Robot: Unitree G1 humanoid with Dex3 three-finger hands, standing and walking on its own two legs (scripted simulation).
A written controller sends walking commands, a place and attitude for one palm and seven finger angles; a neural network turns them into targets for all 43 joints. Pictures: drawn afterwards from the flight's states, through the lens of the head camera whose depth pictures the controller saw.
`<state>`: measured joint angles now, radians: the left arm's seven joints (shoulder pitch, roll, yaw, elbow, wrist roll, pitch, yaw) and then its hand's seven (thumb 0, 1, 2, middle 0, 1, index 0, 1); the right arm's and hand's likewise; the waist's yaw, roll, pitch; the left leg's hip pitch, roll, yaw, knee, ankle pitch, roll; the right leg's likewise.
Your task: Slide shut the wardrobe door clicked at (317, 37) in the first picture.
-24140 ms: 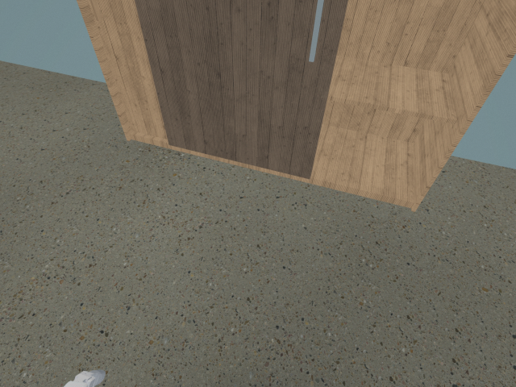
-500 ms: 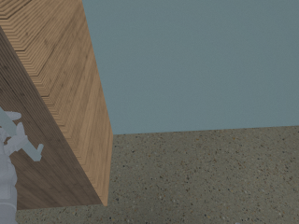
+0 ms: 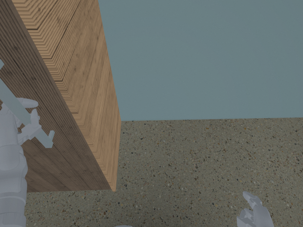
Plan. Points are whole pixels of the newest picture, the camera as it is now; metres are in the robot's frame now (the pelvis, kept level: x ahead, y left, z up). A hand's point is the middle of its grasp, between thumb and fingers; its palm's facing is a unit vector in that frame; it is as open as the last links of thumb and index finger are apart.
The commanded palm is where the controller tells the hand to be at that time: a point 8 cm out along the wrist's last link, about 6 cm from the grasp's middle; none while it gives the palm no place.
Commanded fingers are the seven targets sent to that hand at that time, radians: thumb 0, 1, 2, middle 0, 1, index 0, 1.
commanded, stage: stop walking and hold the door there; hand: left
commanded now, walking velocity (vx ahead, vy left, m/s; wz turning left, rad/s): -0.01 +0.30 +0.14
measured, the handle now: (28, 112) +0.36 +0.35 +0.09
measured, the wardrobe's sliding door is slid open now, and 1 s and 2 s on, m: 0.00 0.01 0.00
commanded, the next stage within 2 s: loosen the grip on the handle in 1.48 s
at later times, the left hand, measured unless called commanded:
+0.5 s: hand (30, 125) +0.32 +0.34 +0.08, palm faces +0.30 -0.93 -0.23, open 5.3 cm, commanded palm +0.29 +0.38 +0.09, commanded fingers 0.00 0.90 0.90 -0.45 -1.40 -0.45 -1.40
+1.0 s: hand (27, 130) +0.30 +0.33 +0.09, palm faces +0.18 -0.98 -0.11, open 5.5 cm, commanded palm +0.28 +0.36 +0.09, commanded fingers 0.00 0.90 0.90 -0.45 -1.40 -0.45 -1.40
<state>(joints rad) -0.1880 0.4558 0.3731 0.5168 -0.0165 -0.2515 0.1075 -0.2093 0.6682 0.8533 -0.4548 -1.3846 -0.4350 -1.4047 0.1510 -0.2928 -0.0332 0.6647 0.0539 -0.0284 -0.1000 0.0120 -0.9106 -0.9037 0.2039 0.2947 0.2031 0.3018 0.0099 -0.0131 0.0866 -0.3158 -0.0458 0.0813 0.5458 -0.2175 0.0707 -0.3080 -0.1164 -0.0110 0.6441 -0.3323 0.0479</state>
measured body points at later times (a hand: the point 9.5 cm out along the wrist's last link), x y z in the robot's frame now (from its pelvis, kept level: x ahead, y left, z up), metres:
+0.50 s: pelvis -0.04 +0.11 +0.00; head +0.03 +0.11 +0.44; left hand +0.30 +0.38 +0.09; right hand +0.10 -0.18 -0.11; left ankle -0.01 +0.28 -0.73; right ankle -0.05 -0.11 -0.73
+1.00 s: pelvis -0.05 +0.15 +0.00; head +0.00 +0.17 +0.45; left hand +0.29 +0.38 +0.10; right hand +0.14 -0.04 -0.10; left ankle -0.01 +0.28 -0.73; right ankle -0.03 +0.06 -0.73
